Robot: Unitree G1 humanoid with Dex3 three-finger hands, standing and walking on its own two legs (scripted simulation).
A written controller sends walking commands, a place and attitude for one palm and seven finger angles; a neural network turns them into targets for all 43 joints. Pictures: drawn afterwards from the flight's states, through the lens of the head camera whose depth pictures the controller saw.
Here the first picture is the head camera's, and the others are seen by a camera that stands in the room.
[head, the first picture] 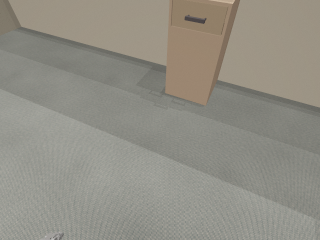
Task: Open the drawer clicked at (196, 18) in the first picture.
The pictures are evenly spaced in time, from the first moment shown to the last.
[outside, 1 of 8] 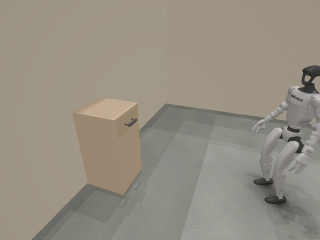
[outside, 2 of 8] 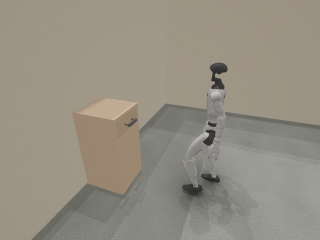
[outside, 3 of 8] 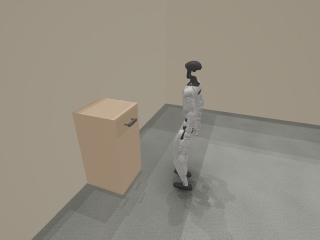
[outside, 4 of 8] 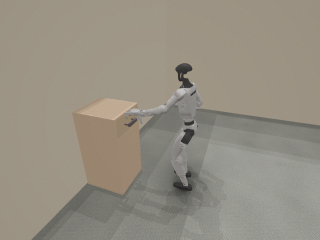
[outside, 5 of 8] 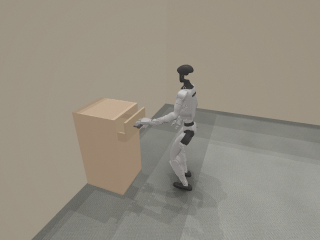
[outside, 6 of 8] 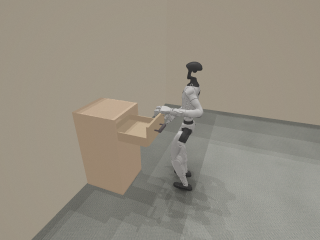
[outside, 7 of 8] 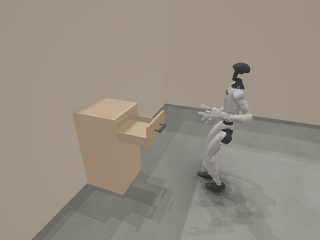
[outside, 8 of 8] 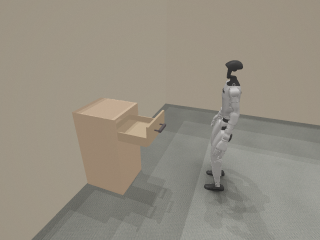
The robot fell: no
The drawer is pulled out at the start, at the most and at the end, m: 0.00 0.30 0.30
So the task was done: yes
